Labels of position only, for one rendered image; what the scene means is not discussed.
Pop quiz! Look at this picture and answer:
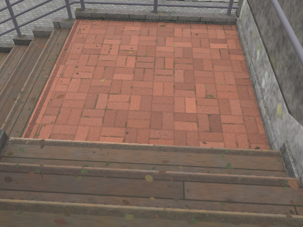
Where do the stairs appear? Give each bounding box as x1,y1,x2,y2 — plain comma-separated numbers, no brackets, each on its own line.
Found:
0,137,303,227
0,28,71,139

